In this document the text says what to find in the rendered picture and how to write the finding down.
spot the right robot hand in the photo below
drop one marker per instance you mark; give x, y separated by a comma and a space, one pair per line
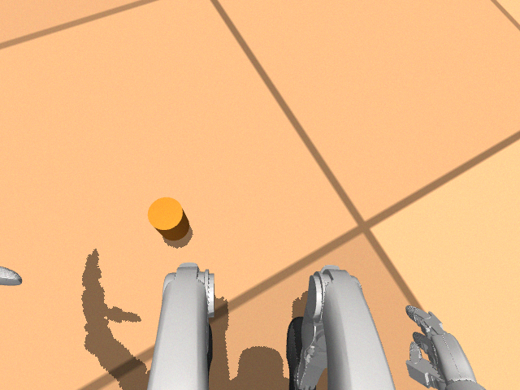
443, 350

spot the right robot foot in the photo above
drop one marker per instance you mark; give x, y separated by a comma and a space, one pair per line
294, 347

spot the can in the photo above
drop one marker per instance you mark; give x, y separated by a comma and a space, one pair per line
167, 216

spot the left robot hand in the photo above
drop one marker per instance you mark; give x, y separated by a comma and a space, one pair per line
9, 277

